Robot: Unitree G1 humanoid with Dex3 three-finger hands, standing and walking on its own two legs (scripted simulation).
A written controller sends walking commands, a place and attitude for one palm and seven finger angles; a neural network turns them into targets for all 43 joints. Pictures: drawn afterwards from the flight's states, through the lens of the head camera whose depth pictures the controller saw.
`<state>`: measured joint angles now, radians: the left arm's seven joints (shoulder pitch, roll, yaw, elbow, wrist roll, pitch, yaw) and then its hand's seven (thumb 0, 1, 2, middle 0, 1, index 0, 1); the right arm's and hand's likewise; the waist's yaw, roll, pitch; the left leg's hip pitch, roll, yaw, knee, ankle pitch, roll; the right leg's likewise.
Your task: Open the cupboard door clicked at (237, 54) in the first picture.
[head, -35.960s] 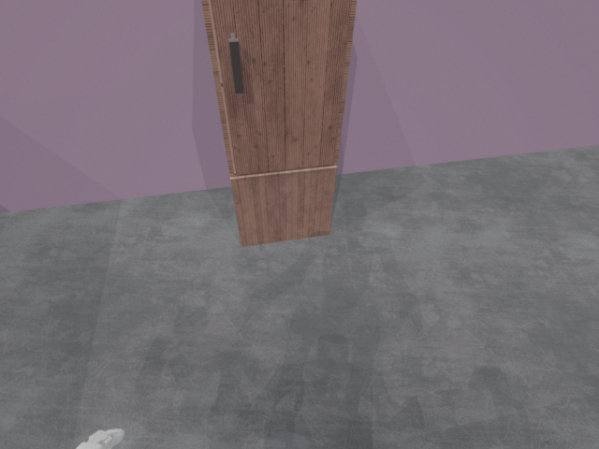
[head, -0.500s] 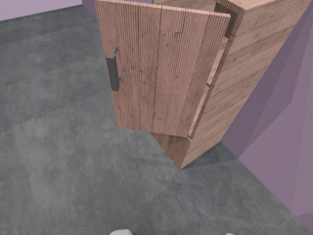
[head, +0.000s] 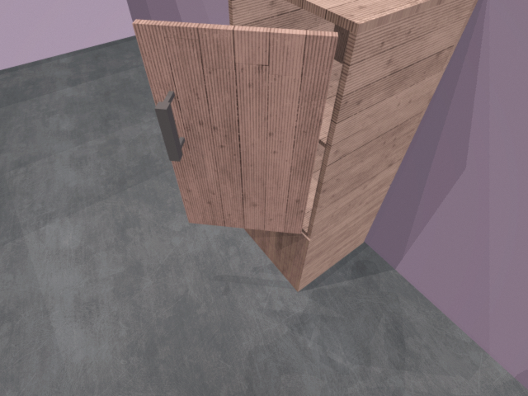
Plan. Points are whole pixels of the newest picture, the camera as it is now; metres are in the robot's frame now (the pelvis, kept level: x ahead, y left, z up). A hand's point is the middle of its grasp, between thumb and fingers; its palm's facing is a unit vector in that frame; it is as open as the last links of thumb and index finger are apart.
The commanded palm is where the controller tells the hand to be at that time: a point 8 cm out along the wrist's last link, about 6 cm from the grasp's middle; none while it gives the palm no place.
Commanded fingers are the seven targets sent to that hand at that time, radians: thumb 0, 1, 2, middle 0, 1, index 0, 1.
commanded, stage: come to a stop and stand still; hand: left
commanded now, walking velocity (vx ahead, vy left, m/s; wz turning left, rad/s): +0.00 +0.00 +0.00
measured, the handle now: (173, 126) +0.61 +0.24 +0.05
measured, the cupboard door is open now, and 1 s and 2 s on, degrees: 47 47 47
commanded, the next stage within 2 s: look again from close up in 0.34 s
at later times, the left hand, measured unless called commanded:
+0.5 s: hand out of the picture +0.02 +0.20 -0.18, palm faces +0.00 -0.98 -0.17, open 7.4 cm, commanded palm none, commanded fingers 0.00 0.90 0.90 -0.20 -0.30 -0.20 -0.30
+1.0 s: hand out of the picture +0.02 +0.23 -0.16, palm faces +0.00 -0.96 -0.29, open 7.4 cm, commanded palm none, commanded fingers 0.00 0.90 0.90 -0.20 -0.30 -0.20 -0.30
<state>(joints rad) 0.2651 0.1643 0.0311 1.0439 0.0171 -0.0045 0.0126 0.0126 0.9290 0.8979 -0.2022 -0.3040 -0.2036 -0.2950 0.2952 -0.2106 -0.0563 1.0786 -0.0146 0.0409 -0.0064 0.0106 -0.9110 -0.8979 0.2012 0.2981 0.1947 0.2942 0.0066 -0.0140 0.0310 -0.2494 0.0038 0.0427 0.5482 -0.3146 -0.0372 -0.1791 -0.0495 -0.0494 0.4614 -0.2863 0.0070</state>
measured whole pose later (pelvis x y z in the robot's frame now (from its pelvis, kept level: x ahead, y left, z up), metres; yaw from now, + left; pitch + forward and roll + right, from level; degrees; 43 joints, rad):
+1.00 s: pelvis -0.05 +0.00 +0.00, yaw +0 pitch -3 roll +0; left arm 0.22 0.28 0.00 0.99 0.02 0.00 0.01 0.01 0.91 0.90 -0.20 -0.30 -0.20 -0.29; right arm 0.19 -0.28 -0.02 0.99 -0.02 0.00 0.00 0.01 -0.91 -0.90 0.20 0.30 0.20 0.29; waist 0.00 0.00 -0.01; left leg -0.21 0.01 0.04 0.47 -0.20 0.01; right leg -0.19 -0.04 -0.05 0.47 -0.22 0.01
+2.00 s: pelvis +0.07 +0.11 +0.00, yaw -3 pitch +0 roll +0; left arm 0.30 0.17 0.06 1.03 0.02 0.00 0.02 0.01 0.91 0.90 -0.20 -0.30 -0.20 -0.29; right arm 0.31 -0.13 -0.02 1.03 -0.03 -0.05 -0.03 0.01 -0.92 -0.90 0.20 0.30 0.20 0.29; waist 0.00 -0.05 0.03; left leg -0.25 0.02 0.18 0.48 -0.23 0.06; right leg -0.45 -0.07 -0.06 0.99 -0.33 0.01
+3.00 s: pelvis +0.03 +0.08 +0.00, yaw -2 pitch -1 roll +0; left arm 0.38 0.12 -0.02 1.13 0.02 0.00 0.03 0.01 0.91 0.90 -0.20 -0.30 -0.20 -0.29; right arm 0.32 -0.16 0.00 1.05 -0.02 0.00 -0.02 0.01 -0.92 -0.90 0.20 0.30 0.20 0.29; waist 0.01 0.03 0.03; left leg -0.20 -0.01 0.08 0.50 -0.29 0.04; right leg -0.29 -0.04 -0.09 0.49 -0.18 -0.02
